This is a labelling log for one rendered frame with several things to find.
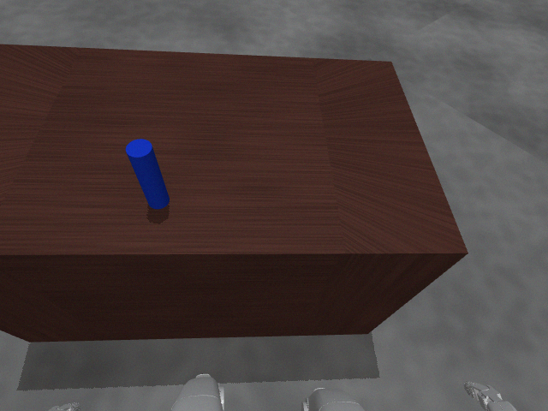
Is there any can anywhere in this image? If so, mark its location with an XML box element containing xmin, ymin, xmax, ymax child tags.
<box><xmin>126</xmin><ymin>139</ymin><xmax>170</xmax><ymax>209</ymax></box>

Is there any right robot hand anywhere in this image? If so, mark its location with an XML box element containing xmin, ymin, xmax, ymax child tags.
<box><xmin>464</xmin><ymin>381</ymin><xmax>517</xmax><ymax>411</ymax></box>

